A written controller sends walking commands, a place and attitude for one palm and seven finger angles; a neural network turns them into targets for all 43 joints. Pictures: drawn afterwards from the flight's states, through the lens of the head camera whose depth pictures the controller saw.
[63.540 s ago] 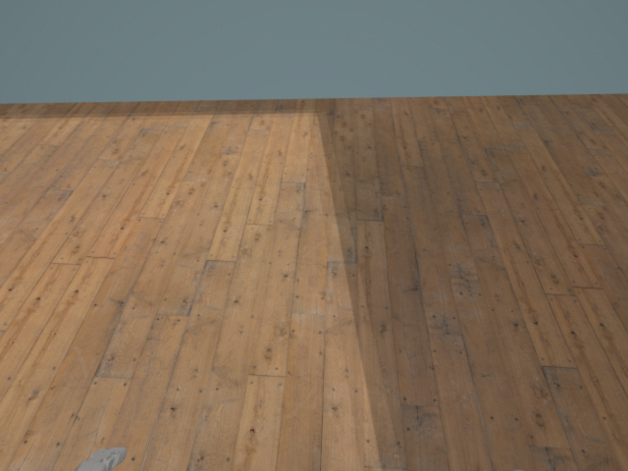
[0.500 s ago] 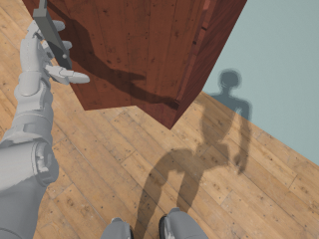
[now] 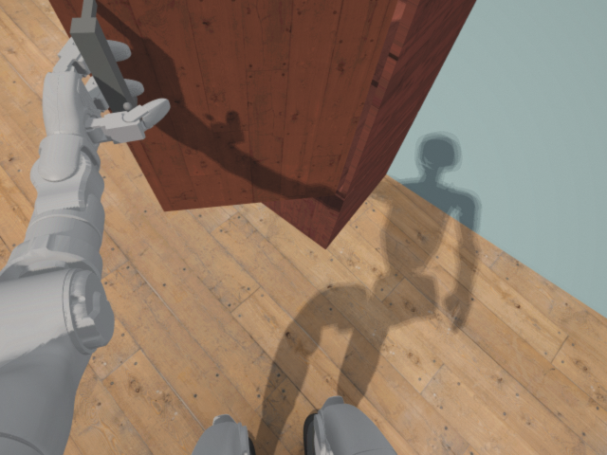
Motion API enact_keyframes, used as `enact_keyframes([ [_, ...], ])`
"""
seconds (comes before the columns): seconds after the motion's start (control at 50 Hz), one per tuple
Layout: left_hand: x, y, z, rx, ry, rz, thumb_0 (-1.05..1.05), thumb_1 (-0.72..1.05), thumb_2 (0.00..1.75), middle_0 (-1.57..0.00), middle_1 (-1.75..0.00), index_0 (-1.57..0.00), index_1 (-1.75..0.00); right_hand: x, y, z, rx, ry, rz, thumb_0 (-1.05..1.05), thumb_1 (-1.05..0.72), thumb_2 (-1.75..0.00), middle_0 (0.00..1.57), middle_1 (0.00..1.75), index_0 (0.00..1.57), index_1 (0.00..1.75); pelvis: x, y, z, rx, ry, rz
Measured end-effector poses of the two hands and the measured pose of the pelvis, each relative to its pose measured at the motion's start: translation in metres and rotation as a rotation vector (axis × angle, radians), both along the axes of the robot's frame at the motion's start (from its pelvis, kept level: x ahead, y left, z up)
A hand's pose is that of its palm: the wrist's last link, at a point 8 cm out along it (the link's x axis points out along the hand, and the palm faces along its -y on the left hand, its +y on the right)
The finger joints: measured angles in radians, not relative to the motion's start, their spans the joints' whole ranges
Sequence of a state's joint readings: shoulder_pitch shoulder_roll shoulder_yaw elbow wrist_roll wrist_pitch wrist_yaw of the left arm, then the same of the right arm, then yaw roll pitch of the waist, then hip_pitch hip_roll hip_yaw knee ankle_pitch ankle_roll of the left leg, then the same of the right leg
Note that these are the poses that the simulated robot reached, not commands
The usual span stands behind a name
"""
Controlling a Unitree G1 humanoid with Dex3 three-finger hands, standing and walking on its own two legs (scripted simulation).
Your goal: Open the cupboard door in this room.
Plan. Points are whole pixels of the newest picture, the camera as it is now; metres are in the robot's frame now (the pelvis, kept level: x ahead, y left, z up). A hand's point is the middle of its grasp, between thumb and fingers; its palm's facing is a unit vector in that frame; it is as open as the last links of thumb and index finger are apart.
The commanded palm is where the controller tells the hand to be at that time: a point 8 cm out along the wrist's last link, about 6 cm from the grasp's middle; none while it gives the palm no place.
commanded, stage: close the thumb around the handle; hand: left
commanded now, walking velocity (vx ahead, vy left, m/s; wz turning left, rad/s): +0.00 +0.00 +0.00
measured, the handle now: (113, 71) +0.60 +0.19 +0.08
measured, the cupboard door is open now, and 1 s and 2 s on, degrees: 46 67 88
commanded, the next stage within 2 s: pull the door open along its arc in 0.30 s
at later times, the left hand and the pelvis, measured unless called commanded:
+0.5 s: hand (129, 106) +0.54 +0.16 +0.08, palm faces +0.04 -1.00 -0.01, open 6.1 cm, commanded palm +0.50 +0.20 +0.08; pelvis +0.00 +0.01 +0.00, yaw +0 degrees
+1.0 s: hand (166, 187) +0.42 +0.11 +0.09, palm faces +0.15 -0.99 +0.07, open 6.5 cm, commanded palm +0.39 +0.17 +0.08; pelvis +0.01 +0.00 +0.02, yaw +0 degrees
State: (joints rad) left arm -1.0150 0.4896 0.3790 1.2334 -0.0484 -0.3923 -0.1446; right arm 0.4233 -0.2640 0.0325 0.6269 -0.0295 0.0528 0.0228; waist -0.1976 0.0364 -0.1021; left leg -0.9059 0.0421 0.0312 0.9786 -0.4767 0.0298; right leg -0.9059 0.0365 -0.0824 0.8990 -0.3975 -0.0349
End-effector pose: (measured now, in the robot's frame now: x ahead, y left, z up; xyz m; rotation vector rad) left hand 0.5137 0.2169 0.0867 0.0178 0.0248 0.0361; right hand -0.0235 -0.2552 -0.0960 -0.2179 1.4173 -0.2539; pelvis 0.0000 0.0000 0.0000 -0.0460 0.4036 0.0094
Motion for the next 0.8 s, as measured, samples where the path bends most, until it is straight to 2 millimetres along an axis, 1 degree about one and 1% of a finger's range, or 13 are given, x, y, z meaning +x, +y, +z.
enact_keyframes([
  [0.14,0.001,0.000,0.000,-0.003,-0.004,0.001,0.00,0.54,0.75,-0.35,-1.28,-0.36,-1.30,-0.004,0.003,0.001,-0.001,0.007,-0.007,0.00,-0.91,-0.90,0.20,0.30,0.20,0.30,0.000,0.003,0.000,-0.003,0.000,-0.001],
  [0.2,0.001,0.000,-0.001,-0.002,-0.006,0.004,0.00,0.67,0.80,-0.35,-1.29,-0.35,-1.31,-0.006,0.005,0.001,0.002,0.015,-0.008,0.00,-0.91,-0.90,0.20,0.30,0.20,0.30,0.000,0.005,0.000,-0.004,0.000,-0.001],
  [0.48,0.000,-0.002,-0.001,-0.004,-0.010,0.009,0.00,0.69,0.80,-0.33,-1.31,-0.32,-1.33,-0.010,0.007,-0.001,0.004,0.027,-0.008,0.00,-0.91,-0.90,0.20,0.30,0.20,0.30,-0.002,0.006,-0.002,-0.004,0.001,0.001],
  [0.58,-0.005,-0.003,-0.001,-0.003,-0.013,0.006,0.00,0.70,0.79,-0.32,-1.31,-0.31,-1.33,-0.008,0.007,0.001,0.010,0.010,-0.019,0.00,-0.91,-0.90,0.20,0.30,0.20,0.30,0.000,0.006,0.001,-0.001,-0.004,-0.010],
  [0.64,-0.013,-0.003,-0.001,-0.003,-0.016,-0.001,0.00,0.70,0.77,-0.32,-1.31,-0.31,-1.33,-0.003,0.008,0.002,0.019,-0.005,-0.023,0.01,-0.91,-0.90,0.20,0.30,0.20,0.30,0.002,0.006,0.003,0.003,-0.014,-0.018],
  [0.7,-0.024,-0.005,-0.001,0.000,-0.020,-0.012,0.00,0.70,0.76,-0.31,-1.31,-0.31,-1.33,0.007,0.007,0.003,0.028,-0.034,-0.028,0.01,-0.91,-0.90,0.20,0.30,0.20,0.30,0.006,0.006,0.007,0.006,-0.025,-0.023],
  [0.8,-0.053,-0.013,-0.002,-0.007,-0.030,-0.032,0.00,0.69,0.74,-0.31,-1.32,-0.30,-1.32,0.034,0.007,0.007,0.048,-0.118,-0.023,0.01,-0.91,-0.90,0.20,0.30,0.20,0.30,0.012,0.005,0.014,0.011,-0.055,-0.032],
])
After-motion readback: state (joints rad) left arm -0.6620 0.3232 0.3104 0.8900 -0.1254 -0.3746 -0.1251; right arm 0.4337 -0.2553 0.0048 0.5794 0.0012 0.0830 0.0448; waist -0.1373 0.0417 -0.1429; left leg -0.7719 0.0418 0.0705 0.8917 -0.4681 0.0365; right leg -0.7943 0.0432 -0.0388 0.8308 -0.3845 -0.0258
